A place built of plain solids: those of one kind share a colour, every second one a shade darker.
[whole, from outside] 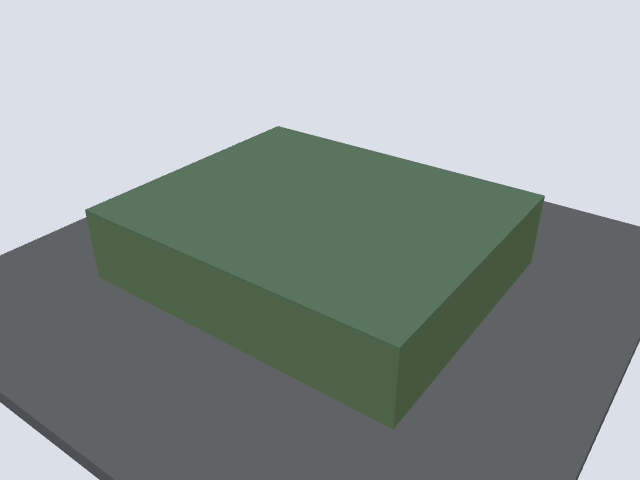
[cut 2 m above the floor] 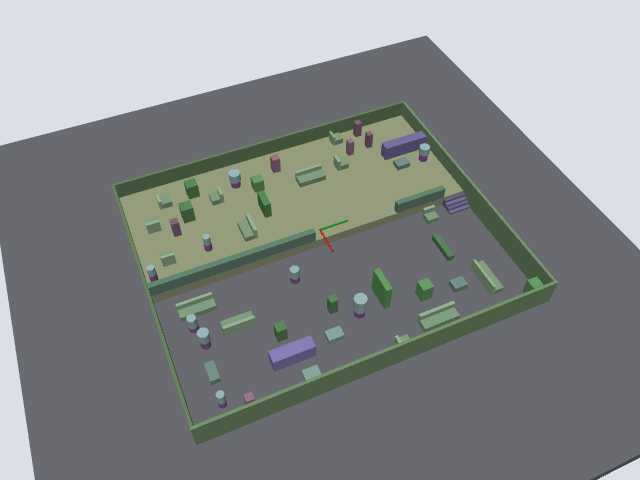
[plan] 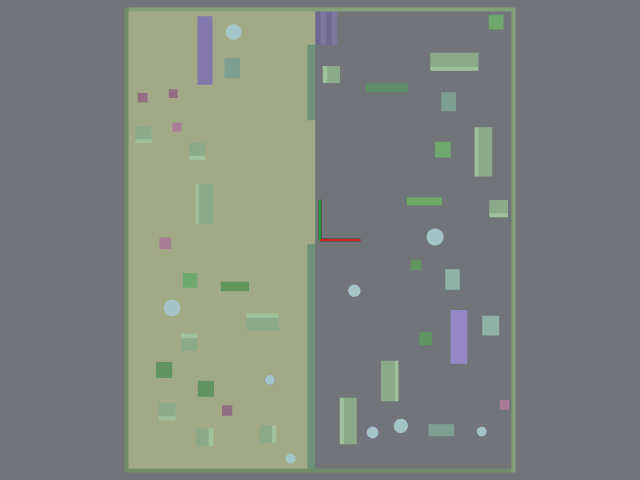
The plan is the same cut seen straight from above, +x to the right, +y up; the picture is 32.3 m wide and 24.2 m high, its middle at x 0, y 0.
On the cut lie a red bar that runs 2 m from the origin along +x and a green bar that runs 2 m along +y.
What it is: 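A room whose floor changes level by 0.75 m; the upper floor's rim is guarded but for openings; in an opening a masonry flight goes down, or there is a bare drop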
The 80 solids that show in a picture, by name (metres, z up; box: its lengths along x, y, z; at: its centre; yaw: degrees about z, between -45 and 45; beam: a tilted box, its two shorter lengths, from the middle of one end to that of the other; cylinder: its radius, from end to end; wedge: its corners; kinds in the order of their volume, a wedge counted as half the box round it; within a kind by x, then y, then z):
{
 "floor_1": {"box": [9.41, 23.04, 0.8], "at": [-4.95, 0.0, 0.35]},
 "wall_1": {"box": [0.2, 23.44, 5.13], "at": [-9.75, 0.0, 2.51]},
 "wall_2": {"box": [19.3, 0.2, 5.13], "at": [0.0, -11.62, 2.51]},
 "wall_3": {"box": [19.3, 0.2, 5.13], "at": [0.0, 11.62, 2.51]},
 "wall_4": {"box": [0.2, 23.44, 5.13], "at": [9.75, 0.0, 2.51]},
 "roof_1": {"box": [19.7, 23.44, 0.16], "at": [0.0, 0.0, 5.16]},
 "seat_1": {"box": [0.82, 0.18, 0.81], "at": [-8.91, 4.98, 1.16]},
 "seat_2": {"box": [0.82, 0.64, 0.46], "at": [-8.91, 5.4, 0.98]},
 "seat_3": {"box": [0.85, 0.22, 0.76], "at": [-7.71, -9.0, 1.13]},
 "seat_4": {"box": [0.85, 0.7, 0.46], "at": [-7.71, -8.54, 0.98]},
 "seat_5": {"box": [0.84, 0.64, 0.43], "at": [-6.59, -5.27, 0.96]},
 "seat_6": {"box": [0.84, 0.23, 0.84], "at": [-6.59, -4.83, 1.17]},
 "seat_7": {"box": [0.82, 0.22, 0.9], "at": [-6.2, 4.14, 1.2]},
 "seat_8": {"box": [0.82, 0.66, 0.43], "at": [-6.2, 4.58, 0.96]},
 "seat_9": {"box": [0.19, 2.06, 0.78], "at": [-6.18, 1.82, 1.14]},
 "seat_10": {"box": [0.65, 0.91, 0.44], "at": [-5.94, -9.96, 0.97]},
 "seat_11": {"box": [0.75, 2.06, 0.43], "at": [-5.71, 1.82, 0.96]},
 "seat_12": {"box": [0.24, 0.91, 0.89], "at": [-5.5, -9.96, 1.19]},
 "seat_13": {"box": [1.64, 0.67, 0.41], "at": [-2.89, -4.26, 0.95]},
 "seat_14": {"box": [1.64, 0.23, 0.85], "at": [-2.89, -3.81, 1.18]},
 "seat_15": {"box": [0.64, 0.87, 0.43], "at": [-2.74, -9.77, 0.96]},
 "seat_16": {"box": [0.21, 0.87, 0.88], "at": [-2.31, -9.77, 1.19]},
 "seat_17": {"box": [0.23, 0.86, 0.88], "at": [0.25, 8.34, 0.39]},
 "seat_18": {"box": [0.64, 0.86, 0.45], "at": [0.69, 8.34, 0.17]},
 "seat_19": {"box": [0.21, 2.34, 0.88], "at": [1.1, -9.12, 0.39]},
 "seat_20": {"box": [0.65, 2.34, 0.47], "at": [1.53, -9.12, 0.18]},
 "seat_21": {"box": [0.67, 2.04, 0.49], "at": [3.41, -7.11, 0.19]},
 "seat_22": {"box": [0.21, 2.04, 0.9], "at": [3.85, -7.11, 0.4]},
 "seat_23": {"box": [2.44, 0.19, 0.96], "at": [6.77, 8.63, 0.43]},
 "seat_24": {"box": [2.44, 0.72, 0.46], "at": [6.77, 9.08, 0.18]},
 "seat_25": {"box": [0.23, 2.49, 0.9], "at": [7.9, 4.44, 0.4]},
 "seat_26": {"box": [0.67, 2.49, 0.48], "at": [8.35, 4.44, 0.19]},
 "seat_27": {"box": [0.95, 0.21, 0.82], "at": [9.0, 1.25, 0.36]},
 "seat_28": {"box": [0.95, 0.66, 0.48], "at": [9.0, 1.68, 0.19]},
 "column_1": {"box": [0.48, 0.48, 4.33], "at": [-8.94, 7.17, 2.91]},
 "column_2": {"box": [0.58, 0.58, 4.33], "at": [-7.8, -0.16, 2.91]},
 "column_3": {"box": [0.45, 0.45, 4.33], "at": [-7.4, 7.38, 2.91]},
 "column_4": {"box": [0.45, 0.45, 4.33], "at": [-7.21, 5.69, 2.91]},
 "column_5": {"box": [0.53, 0.53, 4.33], "at": [-4.68, -8.6, 2.91]},
 "column_6": {"box": [0.48, 0.48, 5.13], "at": [9.3, -8.31, 2.51]},
 "desk_1": {"box": [0.76, 3.46, 1.15], "at": [-5.79, 9.55, 1.32]},
 "desk_2": {"box": [0.84, 2.71, 1.11], "at": [7.0, -4.88, 0.51]},
 "planter_1": {"box": [0.41, 11.31, 0.88], "at": [-0.45, -5.87, 1.19]},
 "planter_2": {"box": [0.41, 3.81, 0.88], "at": [-0.45, 7.94, 1.19]},
 "plinth_1": {"box": [0.82, 0.82, 1.12], "at": [-7.86, -6.55, 1.31]},
 "plinth_2": {"box": [0.75, 0.76, 0.95], "at": [-6.54, -2.03, 1.22]},
 "plinth_3": {"box": [0.82, 0.82, 1.27], "at": [-5.75, -7.5, 1.39]},
 "plinth_4": {"box": [0.53, 0.53, 1.34], "at": [4.85, -1.28, 0.62]},
 "plinth_5": {"box": [0.64, 0.64, 1.2], "at": [5.34, -4.97, 0.55]},
 "plinth_6": {"box": [0.79, 0.79, 1.28], "at": [6.2, 4.56, 0.59]},
 "plinth_7": {"box": [0.74, 0.74, 1.25], "at": [8.88, 10.98, 0.57]},
 "case_1": {"box": [1.44, 0.49, 1.89], "at": [-4.29, -2.35, 1.69]},
 "case_2": {"box": [1.75, 0.43, 2.13], "at": [5.26, 1.95, 1.01]},
 "bush_1": {"cylinder": 0.42, "from": [-7.46, -3.42, 1.31], "to": [-7.46, -3.42, 2.32]},
 "bush_2": {"cylinder": 0.39, "from": [-4.36, 10.49, 1.4], "to": [-4.36, 10.49, 2.13]},
 "bush_3": {"cylinder": 0.25, "from": [-2.53, -7.05, 1.35], "to": [-2.53, -7.05, 2.21]},
 "bush_4": {"cylinder": 0.25, "from": [-1.48, -11.02, 1.36], "to": [-1.48, -11.02, 2.05]},
 "bush_5": {"cylinder": 0.31, "from": [1.73, -2.56, 0.47], "to": [1.73, -2.56, 1.19]},
 "bush_6": {"cylinder": 0.29, "from": [2.65, -9.7, 0.45], "to": [2.65, -9.7, 1.21]},
 "bush_7": {"cylinder": 0.36, "from": [4.08, -9.37, 0.69], "to": [4.08, -9.37, 1.46]},
 "bush_8": {"cylinder": 0.43, "from": [5.8, 0.15, 0.61], "to": [5.8, 0.15, 1.68]},
 "bush_9": {"cylinder": 0.24, "from": [8.15, -9.65, 0.5], "to": [8.15, -9.65, 1.26]},
 "table_1": {"box": [0.77, 1.02, 0.39], "at": [-4.42, 8.67, 0.94]},
 "table_2": {"box": [1.29, 0.61, 0.5], "at": [6.12, -9.59, 0.2]},
 "table_3": {"box": [0.75, 0.95, 0.5], "at": [6.49, 6.97, 0.2]},
 "table_4": {"box": [0.74, 1.04, 0.47], "at": [6.68, -1.99, 0.18]},
 "table_5": {"box": [0.85, 0.99, 0.45], "at": [8.61, -4.32, 0.17]},
 "pot_1": {"cylinder": 0.34, "from": [-7.46, -3.42, 0.75], "to": [-7.46, -3.42, 1.31]},
 "pot_2": {"cylinder": 0.32, "from": [-4.36, 10.49, 0.75], "to": [-4.36, 10.49, 1.4]},
 "pot_3": {"cylinder": 0.26, "from": [-2.53, -7.05, 0.75], "to": [-2.53, -7.05, 1.35]},
 "pot_4": {"cylinder": 0.25, "from": [-1.48, -11.02, 0.75], "to": [-1.48, -11.02, 1.36]},
 "pot_5": {"cylinder": 0.32, "from": [1.73, -2.56, 0.0], "to": [1.73, -2.56, 0.47]},
 "pot_6": {"cylinder": 0.32, "from": [2.65, -9.7, 0.0], "to": [2.65, -9.7, 0.45]},
 "pot_7": {"cylinder": 0.31, "from": [4.08, -9.37, 0.0], "to": [4.08, -9.37, 0.69]},
 "pot_8": {"cylinder": 0.36, "from": [5.8, 0.15, 0.0], "to": [5.8, 0.15, 0.61]},
 "tread_1": {"box": [0.28, 1.68, 0.65], "at": [-0.1, 10.68, 0.27]},
 "tread_2": {"box": [0.28, 1.68, 0.5], "at": [0.17, 10.68, 0.2]},
 "tread_3": {"box": [0.28, 1.68, 0.35], "at": [0.45, 10.68, 0.12]},
 "tread_4": {"box": [0.28, 1.68, 0.2], "at": [0.73, 10.68, 0.05]},
 "bench_1": {"box": [2.13, 0.43, 0.51], "at": [3.38, 7.67, 0.2]}
}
